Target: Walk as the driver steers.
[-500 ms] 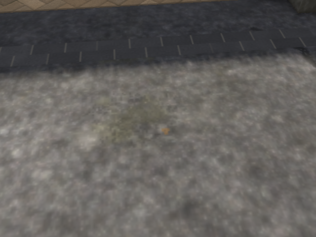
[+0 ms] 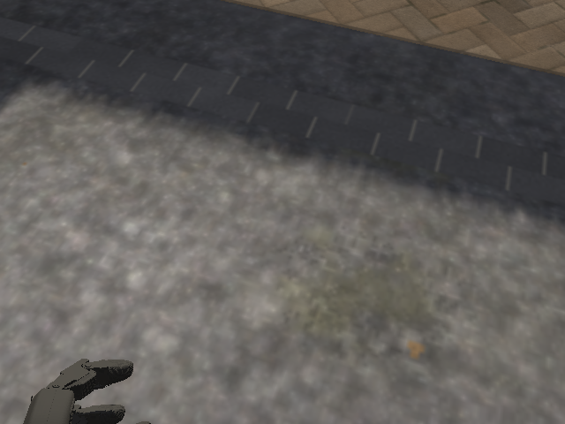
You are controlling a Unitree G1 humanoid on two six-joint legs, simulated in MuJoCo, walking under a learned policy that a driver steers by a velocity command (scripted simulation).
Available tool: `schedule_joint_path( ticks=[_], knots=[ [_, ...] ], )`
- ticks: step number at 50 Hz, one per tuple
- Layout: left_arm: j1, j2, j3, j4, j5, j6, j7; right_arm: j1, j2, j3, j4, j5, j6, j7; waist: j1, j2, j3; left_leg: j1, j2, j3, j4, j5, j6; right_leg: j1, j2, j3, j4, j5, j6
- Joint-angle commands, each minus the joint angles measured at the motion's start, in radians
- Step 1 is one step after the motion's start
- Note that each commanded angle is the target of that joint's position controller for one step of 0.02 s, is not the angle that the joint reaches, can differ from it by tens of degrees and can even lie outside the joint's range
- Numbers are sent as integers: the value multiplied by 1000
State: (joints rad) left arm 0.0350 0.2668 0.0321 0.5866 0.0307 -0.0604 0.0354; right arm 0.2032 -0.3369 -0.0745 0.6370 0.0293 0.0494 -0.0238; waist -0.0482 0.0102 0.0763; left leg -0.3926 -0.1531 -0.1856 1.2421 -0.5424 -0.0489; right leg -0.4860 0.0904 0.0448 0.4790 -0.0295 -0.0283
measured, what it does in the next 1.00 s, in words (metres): walks ahead: left foot, then right foot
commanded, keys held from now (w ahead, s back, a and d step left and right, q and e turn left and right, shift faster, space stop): q+shift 0.02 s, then shift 0.38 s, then w+shift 0.60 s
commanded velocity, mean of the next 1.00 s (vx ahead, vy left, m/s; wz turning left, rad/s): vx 0.40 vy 0.00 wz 0.24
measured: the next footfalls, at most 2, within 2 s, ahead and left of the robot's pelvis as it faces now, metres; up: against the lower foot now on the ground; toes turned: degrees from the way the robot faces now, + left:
left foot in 0.34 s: +0.06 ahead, +0.13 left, +0.00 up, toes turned +9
right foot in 0.78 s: +0.23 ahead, -0.10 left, +0.00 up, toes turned +8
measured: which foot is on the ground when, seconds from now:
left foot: up 0.00-0.32, down 0.34-0.76, up 0.78-1.00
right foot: down 0.00-0.34, up 0.36-0.76, down 0.78-1.00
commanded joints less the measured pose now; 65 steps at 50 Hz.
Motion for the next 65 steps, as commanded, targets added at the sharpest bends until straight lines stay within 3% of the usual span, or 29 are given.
schedule_joint_path(
  ticks=[1,5,15,16,17,18,19,20,22,25,31,32,34,36,38,39,40,41,43,45,50,56,58,60,61,62,63,64,65],
  knots=[
    [12,95,30,-93,-4,30,19,57,-169,-45,-79,2,21,-5,31,-46,-212,-221,149,65,126,111,-62,372,-336,310,-140,13,-164],
    [74,128,48,-25,7,37,3,43,-33,-1,-93,-8,6,-11,37,-109,-190,-124,156,136,-79,72,-35,279,-296,168,-185,209,-214],
    [97,169,55,57,-49,61,-20,52,-44,8,-43,-27,0,22,23,-156,-192,211,131,219,-710,279,83,173,-314,85,-151,-158,-169],
    [149,144,47,82,-52,61,-22,63,-58,5,-42,-33,0,23,22,-128,-184,292,150,179,-796,319,119,111,-283,56,-107,-219,-104],
    [173,74,25,77,-27,57,-31,79,-112,-2,-51,-46,0,18,45,71,-200,380,348,-80,-895,367,187,-3,-186,-55,115,-373,-4],
    [118,81,31,33,-13,50,-26,15,-169,-13,-66,-66,-3,18,42,246,-137,196,528,-276,-965,375,338,-89,-93,-88,234,-539,52],
    [73,149,51,37,-18,52,-18,-24,-131,-4,-76,-81,-22,15,19,172,-105,118,491,-238,-984,357,354,-38,-128,-15,387,-513,69],
    [107,149,58,56,-26,59,-17,-71,-86,9,-68,-78,-40,13,54,156,-98,104,441,-162,-971,377,317,-31,-126,-6,438,-460,77],
    [163,165,70,93,-24,60,-22,16,-111,-6,-23,-26,-57,12,23,169,-117,244,392,-188,-1027,-21,270,-164,-123,-40,527,-345,88],
    [89,141,66,68,-57,24,-35,81,-88,1,4,-25,-85,5,8,132,-43,329,415,-249,-1095,-122,271,-316,-154,-9,489,-229,60],
    [30,79,38,57,-57,-28,-56,124,-119,-17,19,-6,-123,5,-15,140,-54,269,387,-106,-1110,56,253,-114,-137,-52,182,-151,49],
    [41,75,34,66,29,23,-89,164,-128,-21,46,-63,-115,30,-17,153,-72,238,332,-54,-1121,-4,236,-34,-99,-119,150,-208,55],
    [25,89,37,51,9,47,-104,160,-124,-25,50,-62,-108,49,-20,178,-32,159,336,-45,-1116,-21,235,58,-96,-135,104,-235,39],
    [60,92,33,51,-2,39,-99,137,-130,-28,54,-48,-106,51,18,141,-17,98,363,-55,-1089,-38,237,168,-105,-134,40,-219,8],
    [277,123,42,122,5,14,-74,108,-97,-19,58,-53,-108,42,130,17,-58,-59,315,11,-900,24,214,480,-103,-114,-18,-255,-20],
    [488,203,63,176,21,-2,-56,62,-20,5,37,-65,-115,43,234,-189,-135,-200,200,132,-525,106,184,686,-264,112,-120,-490,-43],
    [558,346,93,178,25,-6,-49,6,45,25,-43,-47,-133,41,246,-407,-156,-496,76,181,-219,6,157,784,-481,580,-308,-846,-119],
    [460,281,81,161,21,-1,-48,-17,-21,12,-38,-59,-128,37,193,-200,-102,-592,127,75,-69,110,168,706,-501,674,-311,-897,-163],
    [336,176,51,139,5,-6,-57,5,-51,6,-4,-65,-129,61,104,-83,-78,-518,216,94,-81,277,145,577,-390,427,-277,-682,-124],
    [310,138,35,141,-3,-19,-53,34,-47,9,22,-84,-112,81,66,-115,-58,-440,250,133,-106,330,103,467,-320,307,-345,-591,-117],
    [413,112,30,210,-22,-43,-60,-137,-19,27,-34,-76,-92,89,85,-77,57,-508,262,195,-264,491,64,423,-267,143,-447,-312,-159],
    [470,140,28,279,-26,-58,-49,-298,14,54,-81,-63,-99,99,95,-65,91,-284,213,287,-602,595,136,500,-285,-10,-518,186,-143],
    [473,171,28,300,-20,-54,-42,-277,1,49,-79,-65,-101,81,62,-89,30,-139,144,304,-637,503,162,563,-298,-22,-380,647,-134],
    [459,237,43,318,-3,-39,-27,-27,-65,22,-14,-67,-103,48,-67,-141,-141,163,78,279,-627,346,183,569,-316,-12,-47,965,-115],
    [407,241,44,309,-2,-31,-24,213,-106,2,58,-71,-109,29,-190,-108,-248,461,123,233,-670,347,192,407,-274,-26,242,795,-101],
    [467,117,16,272,-14,-36,-34,337,-213,-30,86,-105,-113,9,-171,70,-408,758,384,-62,-705,-88,205,125,-173,-49,623,313,-101],
    [512,34,1,239,-51,-43,-46,314,-243,-37,78,-108,-118,21,-83,295,-537,843,592,-587,-925,-443,244,-108,-34,35,897,-393,-96],
    [406,122,21,235,-45,-36,-41,210,-174,-28,72,-98,-118,27,-76,161,-371,702,561,-569,-1011,-424,220,-210,-88,65,952,-315,-117],
    [338,125,23,224,-38,-32,-46,143,-99,-10,79,-89,-125,27,-49,63,-213,547,537,-380,-999,-229,210,-227,-145,49,915,-227,-113]
  ],
)
Keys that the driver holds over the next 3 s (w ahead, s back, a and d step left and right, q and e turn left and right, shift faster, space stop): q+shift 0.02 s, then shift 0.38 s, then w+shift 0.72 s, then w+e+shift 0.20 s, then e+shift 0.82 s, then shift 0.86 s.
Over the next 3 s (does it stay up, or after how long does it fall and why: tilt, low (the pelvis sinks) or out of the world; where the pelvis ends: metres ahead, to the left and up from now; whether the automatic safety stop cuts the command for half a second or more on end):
stays up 0.96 0.10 0.02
